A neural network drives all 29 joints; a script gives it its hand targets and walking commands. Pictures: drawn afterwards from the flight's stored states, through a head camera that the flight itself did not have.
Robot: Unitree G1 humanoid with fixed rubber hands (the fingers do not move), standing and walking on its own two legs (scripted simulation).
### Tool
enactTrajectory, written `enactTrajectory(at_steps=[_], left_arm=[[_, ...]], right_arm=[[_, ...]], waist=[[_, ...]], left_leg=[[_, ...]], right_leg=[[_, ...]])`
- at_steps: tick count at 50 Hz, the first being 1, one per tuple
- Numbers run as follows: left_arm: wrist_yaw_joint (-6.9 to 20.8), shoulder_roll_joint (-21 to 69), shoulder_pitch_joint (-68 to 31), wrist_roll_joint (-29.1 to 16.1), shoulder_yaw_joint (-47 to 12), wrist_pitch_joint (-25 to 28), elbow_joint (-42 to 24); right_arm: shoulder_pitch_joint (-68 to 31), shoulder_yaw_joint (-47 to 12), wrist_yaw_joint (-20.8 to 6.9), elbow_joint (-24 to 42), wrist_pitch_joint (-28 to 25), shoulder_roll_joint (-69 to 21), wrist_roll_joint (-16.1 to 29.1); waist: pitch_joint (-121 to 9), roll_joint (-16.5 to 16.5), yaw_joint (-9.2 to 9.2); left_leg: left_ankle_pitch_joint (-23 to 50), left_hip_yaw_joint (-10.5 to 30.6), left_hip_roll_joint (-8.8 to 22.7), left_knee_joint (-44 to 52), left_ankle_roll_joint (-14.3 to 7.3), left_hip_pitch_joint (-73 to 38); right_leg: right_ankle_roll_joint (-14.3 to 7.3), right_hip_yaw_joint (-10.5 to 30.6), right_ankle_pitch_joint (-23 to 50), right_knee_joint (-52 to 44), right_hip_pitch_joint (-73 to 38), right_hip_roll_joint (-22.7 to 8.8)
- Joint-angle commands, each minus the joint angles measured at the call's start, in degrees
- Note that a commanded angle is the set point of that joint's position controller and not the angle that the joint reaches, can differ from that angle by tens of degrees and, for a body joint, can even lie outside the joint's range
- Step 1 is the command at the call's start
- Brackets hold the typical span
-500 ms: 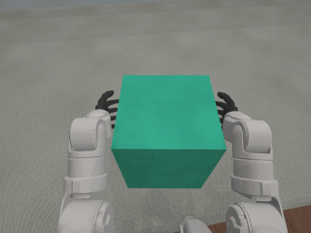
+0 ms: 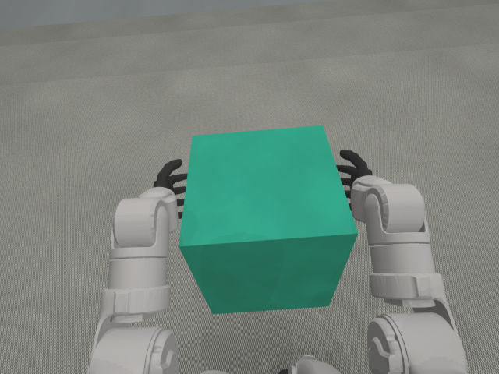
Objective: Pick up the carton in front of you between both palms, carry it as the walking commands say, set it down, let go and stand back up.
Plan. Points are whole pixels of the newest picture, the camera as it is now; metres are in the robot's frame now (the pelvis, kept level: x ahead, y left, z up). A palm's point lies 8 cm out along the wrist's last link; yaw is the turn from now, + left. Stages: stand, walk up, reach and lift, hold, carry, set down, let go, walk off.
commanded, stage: carry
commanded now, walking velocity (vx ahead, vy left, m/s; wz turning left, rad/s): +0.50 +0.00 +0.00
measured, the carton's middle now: (264, 225) +0.35 +0.01 +0.03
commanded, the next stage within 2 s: none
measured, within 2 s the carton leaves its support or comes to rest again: neither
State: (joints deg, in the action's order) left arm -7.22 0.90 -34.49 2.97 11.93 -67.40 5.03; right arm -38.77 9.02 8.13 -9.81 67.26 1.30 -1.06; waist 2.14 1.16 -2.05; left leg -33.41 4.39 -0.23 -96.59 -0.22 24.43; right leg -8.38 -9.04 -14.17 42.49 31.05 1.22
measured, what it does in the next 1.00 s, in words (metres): walks ahead: left foot, then right foot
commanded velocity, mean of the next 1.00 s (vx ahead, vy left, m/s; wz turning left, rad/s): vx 0.50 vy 0.00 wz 0.00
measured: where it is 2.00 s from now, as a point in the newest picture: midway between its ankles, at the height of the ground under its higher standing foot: (292, 166)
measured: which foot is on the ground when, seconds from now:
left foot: up 0.00-0.42, down 0.44-0.86, up 0.88-1.00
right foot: down 0.00-0.44, up 0.46-0.84, down 0.86-1.00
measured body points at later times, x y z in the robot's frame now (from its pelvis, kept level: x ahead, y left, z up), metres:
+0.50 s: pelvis +0.32 -0.04 +0.01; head +0.35 -0.05 +0.46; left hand +0.68 +0.09 +0.10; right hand +0.66 -0.21 +0.10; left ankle +0.41 +0.00 -0.71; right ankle +0.14 -0.07 -0.61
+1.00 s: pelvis +0.63 -0.13 +0.04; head +0.63 -0.14 +0.49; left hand +0.91 +0.02 +0.09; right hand +0.92 -0.28 +0.09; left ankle +0.53 -0.02 -0.62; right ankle +0.66 -0.22 -0.70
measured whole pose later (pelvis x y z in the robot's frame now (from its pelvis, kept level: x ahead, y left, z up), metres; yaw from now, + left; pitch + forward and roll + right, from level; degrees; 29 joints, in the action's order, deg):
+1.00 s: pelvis +0.63 -0.13 +0.04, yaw +1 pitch +5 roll +0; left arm -6.1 8.1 -11.5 6.1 7.9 -67.2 -10.5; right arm -12.2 9.7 5.5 10.1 67.3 -8.1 -6.4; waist -5.6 1.0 -0.9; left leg -22.7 -3.9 3.0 -61.6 -0.6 24.7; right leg -3.0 -12.7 -9.8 24.0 19.2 -2.5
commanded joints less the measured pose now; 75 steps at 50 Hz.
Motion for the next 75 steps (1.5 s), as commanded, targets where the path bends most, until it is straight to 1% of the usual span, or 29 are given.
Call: enactTrajectory(at_steps=[1, 3, 6, 16, 18, 20, 21, 22, 23, 24, 25, 28, 35, 40, 42, 43, 44, 45, 46, 49, 55, 62, 65, 66, 67, 68, 71, 73, 75], left_arm=[[14.29, 64.15, -51.64, -30.28, -39.4, 1.02, -16.27], [14.36, 65.2, -47.89, -30.45, -40.39, 1.73, -17.57], [14.58, 64.93, -37.89, -28.0, -41.46, 3.56, -15.81], [16.67, 60.43, -27.44, -24.23, -46.3, 9.62, -12.18], [16.44, 58.75, -27.59, -24.18, -46.46, 9.55, -12.62], [15.84, 57.11, -27.92, -24.5, -45.99, 9.14, -13.1], [15.54, 56.2, -29.25, -24.49, -45.8, 8.66, -13.67], [15.25, 55.07, -30.54, -23.99, -45.41, 7.98, -14.2], [15.0, 55.21, -30.33, -23.7, -45.06, 6.76, -13.19], [14.52, 53.73, -27.16, -22.85, -43.3, 5.64, -9.63], [14.13, 52.73, -28.44, -22.38, -42.07, 5.05, -10.4], [13.08, 53.25, -30.93, -20.44, -38.34, 3.42, -9.54], [12.66, 59.81, -26.0, -18.61, -37.96, 0.02, -7.69], [14.58, 63.76, -21.49, -19.73, -40.93, -1.31, -11.56], [15.63, 64.72, -19.23, -20.37, -42.3, -1.31, -13.3], [16.07, 64.84, -16.76, -20.36, -42.56, -1.24, -13.51], [16.32, 63.05, -14.26, -19.52, -42.22, -1.05, -14.07], [16.51, 63.03, -13.69, -19.03, -42.63, -0.47, -14.03], [16.63, 63.63, -12.08, -19.47, -43.45, -0.11, -16.6], [17.11, 66.65, -10.12, -21.01, -46.09, 0.92, -23.96], [17.61, 61.23, -1.08, -21.89, -46.96, 0.87, -28.9], [17.07, 54.85, 3.14, -19.1, -45.53, -1.48, -28.31], [16.8, 53.09, 1.35, -18.53, -45.4, -2.55, -27.22], [16.68, 52.2, 0.55, -18.36, -45.42, -2.9, -26.72], [16.53, 51.81, -1.43, -18.7, -45.86, -3.55, -27.61], [16.62, 52.21, -3.18, -19.16, -46.27, -3.98, -27.43], [17.16, 57.86, -4.18, -20.15, -46.61, -2.56, -25.09], [17.02, 60.19, -3.73, -19.6, -47.22, -1.36, -25.46], [16.64, 62.2, -2.67, -19.45, -47.68, -0.5, -25.68]], right_arm=[[-41.76, -34.01, -10.37, 16.17, -1.78, -65.47, 21.62], [-38.47, -35.8, -9.81, 18.07, -2.67, -66.96, 21.42], [-30.97, -39.37, -9.71, 17.6, -4.92, -68.0, 20.17], [-22.85, -44.52, -12.44, 17.15, -10.4, -63.99, 17.67], [-22.96, -44.12, -12.51, 17.72, -10.03, -61.88, 17.67], [-24.02, -43.54, -12.65, 19.04, -9.03, -59.49, 18.46], [-23.81, -43.07, -12.71, 19.2, -8.46, -58.49, 18.74], [-23.44, -42.38, -12.95, 19.05, -7.8, -57.72, 19.05], [-23.09, -41.24, -13.04, 16.94, -7.0, -56.25, 18.99], [-20.88, -40.03, -13.1, 12.89, -6.04, -55.33, 19.36], [-21.97, -40.78, -13.45, 12.81, -5.47, -56.95, 20.66], [-32.01, -41.49, -14.67, 15.29, -3.45, -61.2, 25.58], [-26.91, -37.06, -16.56, 13.28, 0.4, -65.13, 24.23], [-15.29, -35.64, -17.46, 13.73, 1.38, -65.92, 18.48], [-11.72, -36.71, -17.59, 15.34, 1.19, -66.02, 17.31], [-10.46, -37.34, -17.62, 16.4, 1.07, -65.26, 16.93], [-9.99, -38.33, -17.77, 18.18, 1.2, -65.66, 17.12], [-10.96, -39.38, -17.87, 20.25, 1.33, -66.72, 17.33], [-10.13, -40.35, -18.0, 21.56, 0.9, -66.68, 17.66], [-6.49, -43.05, -17.68, 27.21, -0.88, -67.41, 18.25], [2.11, -45.51, -16.25, 34.03, -1.39, -64.45, 17.89], [5.51, -44.56, -17.01, 33.4, 1.71, -58.03, 17.6], [5.59, -43.38, -17.43, 30.95, 2.73, -56.29, 17.69], [5.64, -42.73, -17.5, 29.74, 2.97, -55.54, 17.58], [5.24, -41.77, -17.65, 28.45, 2.9, -54.35, 16.77], [5.09, -41.64, -17.69, 26.74, 2.72, -55.55, 17.07], [1.97, -42.76, -18.05, 28.73, 1.76, -61.14, 18.65], [0.11, -43.93, -18.46, 30.21, 0.78, -63.98, 19.65], [0.65, -44.29, -18.74, 31.25, 0.31, -64.34, 20.0]], waist=[[-33.85, -3.88, 0.98], [-34.17, -6.0, 0.71], [-37.82, -7.04, -1.03], [-27.96, -5.99, -2.75], [-26.76, -6.34, -2.06], [-29.21, -9.76, 2.09], [-31.59, -7.98, 5.09], [-32.54, -2.15, 6.92], [-35.75, 9.98, 5.37], [-40.04, 10.4, 6.62], [-36.0, 6.53, 6.22], [-27.26, -2.92, 3.92], [-23.92, 6.65, 3.22], [-21.76, 9.42, 3.66], [-24.22, 6.49, 2.58], [-27.58, 4.04, 1.53], [-30.53, -7.92, 0.86], [-30.16, -18.64, 0.55], [-29.34, -15.98, 1.0], [-26.96, -4.54, 1.0], [-24.03, -9.07, 1.32], [-15.61, -10.58, 1.01], [-17.78, -7.6, 2.33], [-20.96, -4.71, 3.31], [-24.79, 8.6, 4.06], [-25.47, 19.3, 4.21], [-24.29, 3.19, 3.51], [-23.86, 2.69, 2.74], [-22.92, 5.65, 2.66]], left_leg=[[8.18, -0.39, 3.67, 4.67, -0.77, 18.01], [14.42, -2.18, 4.39, 11.05, -1.6, 19.36], [12.79, -4.17, 3.96, 18.91, -2.37, 27.29], [27.93, -13.66, -1.7, 49.72, -3.03, 24.17], [31.14, -17.43, -5.19, 61.91, -3.66, 14.18], [34.3, -18.12, -6.15, 67.24, -4.64, -5.1], [38.65, -16.37, -4.16, 72.43, -5.26, -17.37], [44.2, -6.92, 3.51, 72.65, -7.14, -30.85], [66.09, 15.01, 19.72, 65.22, -15.57, -46.56], [47.74, 29.03, 23.69, 71.06, -23.76, -51.3], [36.58, 27.13, 21.96, 73.84, -22.25, -47.0], [35.26, 13.5, 17.46, 78.69, -14.9, -29.32], [46.97, -3.08, 11.58, 82.21, -8.32, -25.46], [49.94, -8.53, 10.54, 79.16, -5.23, -29.7], [51.25, -12.68, 9.01, 68.28, -2.55, -24.19], [43.15, -13.84, 8.29, 59.96, -0.82, -16.24], [26.73, -14.01, 4.79, 45.4, 1.28, -3.53], [6.12, -10.81, -1.01, 35.17, 1.51, 13.57], [4.5, -5.97, 1.8, 28.37, -0.37, 18.02], [12.67, -4.5, 7.15, 32.43, -0.9, 15.46], [20.6, -10.01, 5.98, 51.89, 1.88, 12.06], [29.18, -15.32, 3.61, 67.12, -0.36, 6.75], [25.85, -20.57, -0.39, 71.11, -1.63, -10.29], [23.47, -16.37, 2.61, 70.1, -2.27, -22.6], [15.72, 8.83, 17.44, 76.26, -8.42, -33.42], [21.61, 24.53, 23.99, 82.97, -13.78, -40.08], [34.08, 11.74, 22.35, 80.45, -11.26, -31.29], [28.69, 3.6, 20.01, 83.34, -7.6, -25.22], [24.45, -1.16, 18.3, 86.23, -7.26, -22.7]], right_leg=[[0.04, 37.11, -2.49, -20.05, -33.34, -21.04], [2.29, 28.41, 18.37, -15.55, -34.92, -17.09], [-0.11, 23.39, 36.4, -11.34, -47.15, -15.42], [3.93, 12.04, 57.8, -12.94, -49.74, -8.56], [5.15, 8.38, 66.84, -11.23, -46.5, -7.54], [6.58, 6.48, 71.36, -4.34, -37.62, -10.06], [8.45, 4.05, 65.29, 4.06, -31.87, -10.1], [9.96, 3.79, 39.55, 15.49, -19.31, -7.15], [11.06, 6.31, -15.7, 29.89, 0.09, 1.52], [10.29, 11.47, -20.57, 42.08, 10.26, 3.44], [8.53, 13.61, -17.34, 41.48, 14.6, -0.12], [7.84, 10.65, -9.88, 26.66, 9.28, -4.51], [10.61, 1.53, 3.98, -5.72, -0.32, -3.25], [10.23, -2.36, 12.26, -18.74, -5.9, -2.25], [8.97, -4.98, 11.79, -22.95, -20.53, -1.07], [7.59, -0.43, 7.64, -21.28, -31.88, -5.29], [3.15, 20.65, 3.1, -23.98, -41.49, -18.64], [-3.65, 35.17, 5.45, -26.44, -50.97, -26.03], [-4.59, 35.61, 8.75, -26.57, -49.11, -27.15], [-0.17, 21.37, 13.65, -28.2, -39.49, -22.5], [0.23, 8.78, 14.13, -31.59, -36.6, -17.87], [3.28, 2.33, 22.59, -28.99, -35.83, -15.9], [5.9, -3.13, 28.12, -14.96, -29.98, -12.75], [7.63, -4.34, 23.68, -5.37, -21.66, -11.2], [10.54, -3.5, 10.16, 12.07, -6.72, -5.79], [10.94, 0.6, -13.53, 23.65, 6.99, -0.3], [7.74, 9.15, -10.13, 29.99, 9.54, -8.12], [7.83, 8.39, -4.76, 21.07, 5.05, -9.15], [8.81, 6.05, -1.78, 13.82, 3.19, -8.46]])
